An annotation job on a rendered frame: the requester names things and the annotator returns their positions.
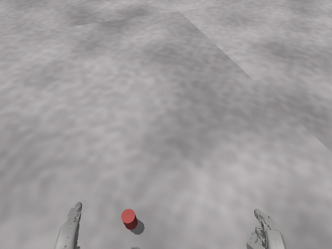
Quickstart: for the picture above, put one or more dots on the right robot hand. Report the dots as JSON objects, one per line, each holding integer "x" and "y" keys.
{"x": 269, "y": 236}

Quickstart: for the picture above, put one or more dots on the left robot hand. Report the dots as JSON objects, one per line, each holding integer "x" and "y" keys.
{"x": 68, "y": 234}

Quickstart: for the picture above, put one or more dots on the can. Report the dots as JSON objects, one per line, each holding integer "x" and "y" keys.
{"x": 129, "y": 219}

